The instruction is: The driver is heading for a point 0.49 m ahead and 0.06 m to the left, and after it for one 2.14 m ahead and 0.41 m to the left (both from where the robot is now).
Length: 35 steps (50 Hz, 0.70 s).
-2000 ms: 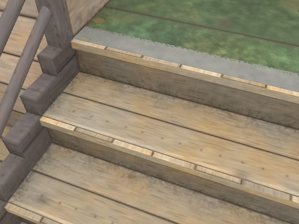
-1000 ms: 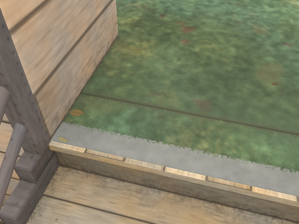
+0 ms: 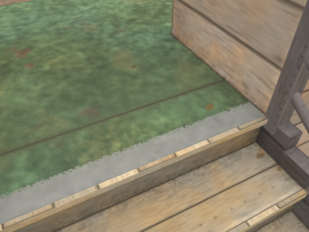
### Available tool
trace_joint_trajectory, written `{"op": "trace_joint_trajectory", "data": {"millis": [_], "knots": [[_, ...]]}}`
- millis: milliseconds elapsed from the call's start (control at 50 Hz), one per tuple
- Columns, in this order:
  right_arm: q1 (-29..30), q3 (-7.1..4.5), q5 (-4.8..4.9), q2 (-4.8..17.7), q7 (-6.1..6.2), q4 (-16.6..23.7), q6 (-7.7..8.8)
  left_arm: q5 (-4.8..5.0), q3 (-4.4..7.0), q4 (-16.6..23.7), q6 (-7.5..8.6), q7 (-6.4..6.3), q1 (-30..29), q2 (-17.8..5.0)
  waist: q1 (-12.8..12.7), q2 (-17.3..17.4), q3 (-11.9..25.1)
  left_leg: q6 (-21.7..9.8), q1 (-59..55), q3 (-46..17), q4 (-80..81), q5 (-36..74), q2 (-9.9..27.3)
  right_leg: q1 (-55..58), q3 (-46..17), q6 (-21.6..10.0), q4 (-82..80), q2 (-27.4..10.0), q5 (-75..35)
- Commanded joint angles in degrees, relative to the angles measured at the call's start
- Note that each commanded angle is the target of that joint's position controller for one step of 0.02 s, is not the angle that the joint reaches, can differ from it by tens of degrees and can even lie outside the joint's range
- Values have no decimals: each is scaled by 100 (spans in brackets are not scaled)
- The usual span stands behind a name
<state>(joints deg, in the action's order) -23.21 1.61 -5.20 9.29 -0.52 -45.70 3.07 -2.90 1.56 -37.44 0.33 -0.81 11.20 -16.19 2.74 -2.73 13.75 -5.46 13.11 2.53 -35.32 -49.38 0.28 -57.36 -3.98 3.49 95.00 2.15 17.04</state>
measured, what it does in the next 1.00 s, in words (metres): goes down: right foot, then left foot 0.06 m higher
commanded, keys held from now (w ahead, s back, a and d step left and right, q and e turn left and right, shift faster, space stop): w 0.20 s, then w+q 0.80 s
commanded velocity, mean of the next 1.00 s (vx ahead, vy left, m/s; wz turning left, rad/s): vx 0.50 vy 0.00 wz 0.25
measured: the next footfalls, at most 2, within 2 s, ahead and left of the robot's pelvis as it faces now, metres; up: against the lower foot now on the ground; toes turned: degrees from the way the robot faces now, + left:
right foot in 0.10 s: +0.03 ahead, -0.14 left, -0.01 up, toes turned -13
left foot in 0.36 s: -0.03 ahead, -0.01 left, +0.04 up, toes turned -18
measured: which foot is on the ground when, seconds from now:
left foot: down 0.00-0.16, up 0.18-0.34, down 0.36-0.40, up 0.42-1.00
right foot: up 0.00-0.08, down 0.10-0.28, up 0.30-0.38, down 0.40-1.00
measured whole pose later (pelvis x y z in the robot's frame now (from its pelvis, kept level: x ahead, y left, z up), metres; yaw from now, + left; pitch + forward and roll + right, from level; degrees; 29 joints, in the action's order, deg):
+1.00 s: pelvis -0.11 -0.14 -0.11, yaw +11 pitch +6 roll -2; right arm -15.9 -5.0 -3.2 9.5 -6.5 -54.7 2.0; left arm -2.3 0.5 -54.0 5.5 -0.7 2.5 -16.7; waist 1.3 -0.2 7.6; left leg -7.6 22.1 0.1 -50.0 -32.2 2.2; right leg -17.4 42.7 -6.9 29.9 -9.5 16.6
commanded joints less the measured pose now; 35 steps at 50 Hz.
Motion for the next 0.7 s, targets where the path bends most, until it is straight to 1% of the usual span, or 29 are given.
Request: {"op": "trace_joint_trajectory", "data": {"millis": [20,40,60,100,120,140,160,180,200,220,240,260,280,300,320,340,360,380,400,420,440,460,480,500,520,560,600,660,700], "knots": [[756,-194,4,838,269,691,360,-191,1,476,-9,20,-641,-286,-161,776,-351,-44,-757,-954,490,5652,1124,-353,-225,-5,-759,-385,124],[383,-150,53,766,213,516,325,-298,-98,610,95,-9,-1082,-119,11,768,-513,-96,-1521,-1150,284,5359,1157,-989,-220,-24,-1618,-557,448],[340,-196,-36,852,290,491,374,-209,-121,480,167,106,-988,86,10,839,-525,42,-1637,-772,251,4781,1006,-611,460,-65,-2198,-733,-585],[373,-218,55,1026,85,503,269,-204,-88,693,210,52,-1036,-127,-268,1056,-664,279,-642,-943,493,4912,1141,871,312,-73,-3621,-847,409],[163,-240,122,1014,-8,336,219,-135,-15,539,256,18,-669,-333,-256,680,-506,423,-831,-734,-416,4903,852,1462,262,-228,-4613,-828,-29],[-42,-266,50,1014,-117,169,43,-47,128,28,377,45,481,-790,-387,-132,-162,556,-485,-370,-2144,4437,132,2719,373,-489,-5681,-723,-1675],[-405,-165,-243,473,-133,105,-6,-53,194,-716,495,229,1707,-1102,-348,-862,153,691,1704,-450,-4034,2649,-331,5153,94,-802,-5210,-980,-3553],[926,-166,-4,681,-254,314,30,-177,194,-1109,489,259,2725,-802,-1217,-294,-443,492,3069,-607,-5914,1383,-322,5218,-26,-915,-5011,-955,-3270],[287,-83,65,-35,-272,214,-2,-97,72,-904,509,318,2198,-765,-410,-965,167,357,3912,-824,-6661,2065,-454,5803,-396,-1090,-4625,-1192,-3840],[-536,-103,185,-93,-274,-2,82,-15,139,-583,443,317,1102,-1074,223,-856,147,493,4287,-582,-7719,2429,-642,5430,-561,-1330,-4775,-1445,-3972],[-1216,-99,148,69,-313,-420,136,-21,89,-72,279,210,138,-997,637,-576,484,371,4033,-183,-8303,2604,-803,4967,332,-933,-4609,-1182,-3837],[-359,-463,407,987,8,330,-53,-222,75,46,267,169,-596,-542,1101,186,337,945,4313,912,-7617,2348,-1000,6071,0,-2,-5857,-1055,-250],[-29,-411,409,991,262,601,-237,-279,175,-20,241,113,-1159,-1021,1398,-70,-136,956,3619,918,-7023,2524,-824,4734,131,-110,-6364,-1256,216],[-2852,-515,47,478,207,-581,-250,352,220,1430,99,248,-2829,-1465,2064,-1438,-490,293,1380,1430,-6945,1949,-1478,1667,2202,209,-6285,-1150,-3886],[-4279,-759,-47,870,310,-1084,-213,11,242,2127,-214,386,-4268,-1300,2613,-1219,-640,325,627,1296,-6653,1334,-1775,944,2563,-91,-5934,-1688,-5529],[-1449,-744,449,836,-209,-214,-110,-367,214,1232,-465,395,-3493,-1011,1842,736,-1521,-352,1599,-1149,-4917,3891,-392,725,1976,106,-5630,-1194,-1520],[-647,-682,429,1058,-384,-140,19,-504,-102,1168,-584,620,-3224,-415,1506,739,-1321,-506,2622,-1168,-3458,5143,-681,2627,1666,-709,-5182,-1732,-1432],[-767,-509,411,743,-536,-189,-9,-425,-30,956,-644,681,-2807,-464,1265,45,-1375,-402,2906,-1194,-2950,5202,-688,2873,1779,-990,-5103,-1967,-959],[165,-401,771,816,-565,661,-69,-119,49,538,-809,893,-1937,-328,363,1115,-1603,-1717,5375,-4449,-1466,2359,-271,3995,2031,-738,-3769,-1039,-98],[441,-294,677,949,-619,792,-274,-74,44,230,-805,888,-1512,-432,42,614,-1467,-1709,5632,-3660,-909,3066,-290,4978,1815,-1226,-4427,-817,-162],[-773,-90,205,-46,-798,-88,-489,-56,113,411,-296,608,-2160,-807,409,-1290,-783,-263,4225,-245,-2435,4322,-854,5383,1043,-2063,-7240,-2229,-279],[-1783,-159,111,105,-660,-141,-616,-65,171,239,141,507,-1116,-543,258,-720,-17,152,3470,-655,-3698,3331,-327,6114,594,-2219,-7695,-3678,-94],[-1944,-36,14,-1,-549,-73,-690,2,86,-213,449,536,-529,-189,-108,-889,-250,545,4642,-1742,-4396,3027,158,6302,-2545,-3112,-7294,-5315,1730],[-601,-241,261,611,-444,267,-494,208,-21,-448,479,463,-49,-117,-725,18,-502,738,5734,-1743,-5849,2881,162,6137,-3797,-3058,-8199,-5581,3149],[178,-389,447,922,-416,595,-179,123,13,-640,497,300,70,-396,-847,785,-502,633,6127,-1672,-6490,3191,263,6637,-3278,-2520,-8179,-5078,3059],[118,-454,420,708,-370,530,50,88,-36,-723,541,257,-425,-265,-551,939,-372,244,5605,-1187,-7928,3359,142,6177,-1110,-1951,-8208,-4132,1905],[397,-451,294,392,-523,595,0,-78,37,-962,496,122,-820,-338,-153,1153,-695,-71,5046,-1003,-8764,2662,164,5001,248,-2055,-8199,-3549,983],[-353,-497,278,56,-758,-131,-98,-277,22,-1478,559,163,-790,-398,328,1625,-946,-552,4989,-1405,-8851,3418,278,4374,862,-1620,-8018,-3180,994],[-274,-542,318,-35,-799,-462,-179,-170,-48,-1559,655,121,-660,-154,340,1347,-754,-611,4868,-1407,-8258,3723,362,4218,1109,-1322,-7957,-2890,1290]]}}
